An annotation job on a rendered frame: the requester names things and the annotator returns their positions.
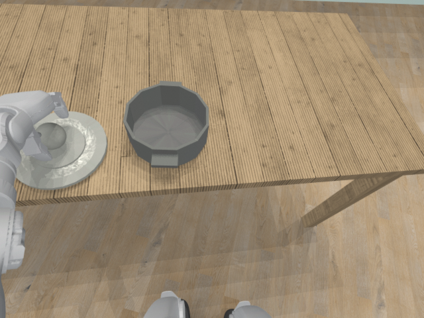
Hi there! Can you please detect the pot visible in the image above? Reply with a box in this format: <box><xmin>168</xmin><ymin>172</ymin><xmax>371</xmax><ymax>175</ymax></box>
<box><xmin>123</xmin><ymin>81</ymin><xmax>209</xmax><ymax>168</ymax></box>

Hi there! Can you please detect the robot left forearm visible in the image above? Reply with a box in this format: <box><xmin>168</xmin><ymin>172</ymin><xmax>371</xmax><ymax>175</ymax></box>
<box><xmin>0</xmin><ymin>105</ymin><xmax>33</xmax><ymax>209</ymax></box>

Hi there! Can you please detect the left robot upper arm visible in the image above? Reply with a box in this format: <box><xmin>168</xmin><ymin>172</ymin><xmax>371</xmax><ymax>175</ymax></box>
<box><xmin>0</xmin><ymin>207</ymin><xmax>25</xmax><ymax>318</ymax></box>

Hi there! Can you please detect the knob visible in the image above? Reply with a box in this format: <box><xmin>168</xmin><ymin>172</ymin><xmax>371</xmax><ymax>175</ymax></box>
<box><xmin>36</xmin><ymin>123</ymin><xmax>66</xmax><ymax>150</ymax></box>

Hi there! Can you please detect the left robot shin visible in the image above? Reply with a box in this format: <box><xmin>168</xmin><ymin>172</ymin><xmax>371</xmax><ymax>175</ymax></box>
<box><xmin>161</xmin><ymin>291</ymin><xmax>178</xmax><ymax>298</ymax></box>

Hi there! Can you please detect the left robot hand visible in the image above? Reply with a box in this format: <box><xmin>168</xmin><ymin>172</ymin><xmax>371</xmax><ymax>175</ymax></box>
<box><xmin>0</xmin><ymin>90</ymin><xmax>69</xmax><ymax>161</ymax></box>

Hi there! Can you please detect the table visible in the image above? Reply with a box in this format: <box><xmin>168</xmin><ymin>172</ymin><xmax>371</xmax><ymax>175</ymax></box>
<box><xmin>0</xmin><ymin>3</ymin><xmax>424</xmax><ymax>228</ymax></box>

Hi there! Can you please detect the lid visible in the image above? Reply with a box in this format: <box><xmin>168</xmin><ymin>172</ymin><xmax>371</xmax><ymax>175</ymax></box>
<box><xmin>16</xmin><ymin>111</ymin><xmax>107</xmax><ymax>190</ymax></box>

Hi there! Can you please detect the left robot thigh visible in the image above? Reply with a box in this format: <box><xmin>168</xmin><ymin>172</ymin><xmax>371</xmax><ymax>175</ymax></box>
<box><xmin>143</xmin><ymin>297</ymin><xmax>186</xmax><ymax>318</ymax></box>

